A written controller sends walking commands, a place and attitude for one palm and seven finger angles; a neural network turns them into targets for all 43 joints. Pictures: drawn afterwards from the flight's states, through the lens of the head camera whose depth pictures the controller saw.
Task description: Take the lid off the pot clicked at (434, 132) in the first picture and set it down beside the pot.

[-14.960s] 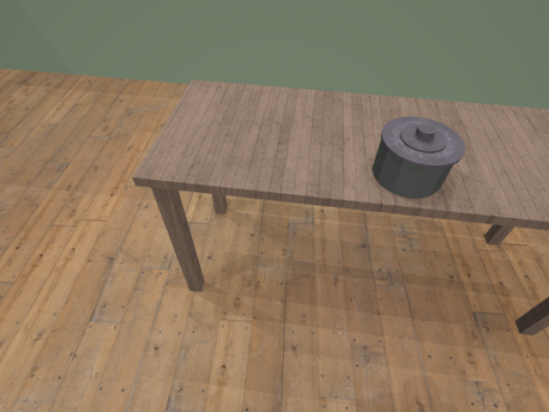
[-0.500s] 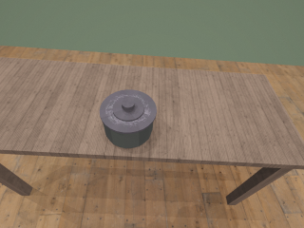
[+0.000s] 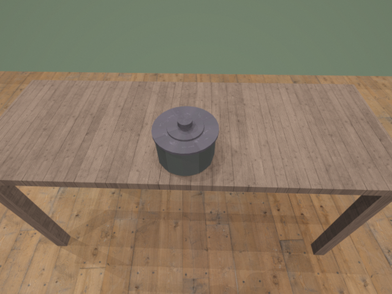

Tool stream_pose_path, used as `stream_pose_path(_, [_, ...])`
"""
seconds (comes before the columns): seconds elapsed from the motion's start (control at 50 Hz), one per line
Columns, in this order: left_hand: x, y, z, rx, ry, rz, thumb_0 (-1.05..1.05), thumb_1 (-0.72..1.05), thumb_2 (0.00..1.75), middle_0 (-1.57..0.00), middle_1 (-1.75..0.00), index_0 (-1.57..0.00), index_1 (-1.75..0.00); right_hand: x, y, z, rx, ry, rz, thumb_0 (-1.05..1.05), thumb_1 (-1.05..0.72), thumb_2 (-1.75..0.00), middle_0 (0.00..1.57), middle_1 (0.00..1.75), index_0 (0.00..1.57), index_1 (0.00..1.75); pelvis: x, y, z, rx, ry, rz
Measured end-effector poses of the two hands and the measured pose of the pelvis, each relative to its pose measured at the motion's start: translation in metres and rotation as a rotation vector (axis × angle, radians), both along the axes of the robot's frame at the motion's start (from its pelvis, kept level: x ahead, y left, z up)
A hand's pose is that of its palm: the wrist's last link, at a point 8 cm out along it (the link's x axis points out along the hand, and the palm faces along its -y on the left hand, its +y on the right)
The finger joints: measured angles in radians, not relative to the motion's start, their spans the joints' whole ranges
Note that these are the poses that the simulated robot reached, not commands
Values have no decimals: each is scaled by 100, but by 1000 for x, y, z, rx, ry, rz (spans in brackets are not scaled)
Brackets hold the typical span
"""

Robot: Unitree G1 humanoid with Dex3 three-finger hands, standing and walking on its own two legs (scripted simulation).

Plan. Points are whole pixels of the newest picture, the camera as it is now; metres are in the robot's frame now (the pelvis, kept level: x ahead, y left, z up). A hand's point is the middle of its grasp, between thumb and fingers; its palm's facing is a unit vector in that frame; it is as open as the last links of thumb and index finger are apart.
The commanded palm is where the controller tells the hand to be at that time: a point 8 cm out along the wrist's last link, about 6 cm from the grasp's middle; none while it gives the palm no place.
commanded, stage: come to a stop and stand still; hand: left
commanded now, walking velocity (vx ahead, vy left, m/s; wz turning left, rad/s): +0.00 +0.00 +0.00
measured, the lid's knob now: (184, 121) +0.54 +0.06 +0.03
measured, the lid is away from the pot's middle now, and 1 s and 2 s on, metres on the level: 0.00 0.00 0.00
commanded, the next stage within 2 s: look again from close up in 0.16 s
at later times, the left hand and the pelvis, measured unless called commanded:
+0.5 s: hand out of the picture -0.02 +0.17 -0.17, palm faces +0.00 -0.98 -0.19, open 7.4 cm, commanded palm none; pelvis +0.00 +0.00 +0.00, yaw -1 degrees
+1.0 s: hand out of the picture +0.00 +0.17 -0.17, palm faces -0.01 -0.98 -0.19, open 7.4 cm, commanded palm none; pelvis +0.01 +0.00 +0.00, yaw -1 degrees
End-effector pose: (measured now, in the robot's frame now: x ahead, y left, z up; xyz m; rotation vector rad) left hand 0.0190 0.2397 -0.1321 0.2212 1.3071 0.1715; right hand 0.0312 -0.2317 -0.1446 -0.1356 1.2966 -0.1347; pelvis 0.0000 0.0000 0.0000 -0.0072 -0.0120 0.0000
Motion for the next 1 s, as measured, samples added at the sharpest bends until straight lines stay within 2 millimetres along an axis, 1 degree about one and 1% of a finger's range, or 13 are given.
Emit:
stream_pose_path(0.1, [-13, -2, -3, -19, 30, 12, 1, 91, 89, -20, -30, -20, -30, -16, 7, -1, 5, 42, -6, 0, -92, -90, 20, 30, 20, 30, -1, 4, 1, 3, 1, 2])
stream_pose_path(0.18, [-23, -6, -6, -36, 56, 18, 1, 91, 89, -20, -30, -20, -30, -24, 11, -1, 7, 60, -15, 1, -92, -90, 20, 30, 20, 30, -2, 6, 1, 4, -2, 0])
stream_pose_path(0.3, [-35, -12, -9, -56, 90, 20, 1, 91, 89, -20, -30, -20, -30, -28, 13, 0, 7, 66, -27, 1, -92, -90, 20, 30, 20, 30, -3, 6, 1, 4, -2, -6])
stream_pose_path(0.42, [-40, -16, -10, -65, 108, 22, 1, 91, 89, -20, -30, -20, -30, -28, 12, 0, 5, 68, -34, 1, -93, -90, 20, 30, 20, 30, -3, 5, 2, 6, 2, -10])
stream_pose_path(0.56, [-40, -18, -10, -66, 114, 24, 1, 91, 89, -20, -30, -20, -30, -27, 11, 1, 4, 72, -38, 1, -93, -90, 20, 30, 20, 30, -1, 4, 2, 7, 4, -12])
stream_pose_path(0.74, [-31, -21, -10, -64, 100, 19, 1, 91, 89, -20, -30, -19, -30, -27, 9, 0, 6, 77, -45, 1, -93, -90, 20, 30, 20, 30, 2, 1, 2, 7, -2, -16])
stream_pose_path(1.0, [-22, -25, -9, -65, 92, 12, 1, 91, 89, -20, -30, -19, -30, -34, 11, 0, 19, 104, -56, 1, -93, -90, 20, 30, 20, 30, 5, -3, 3, 9, 1, -17])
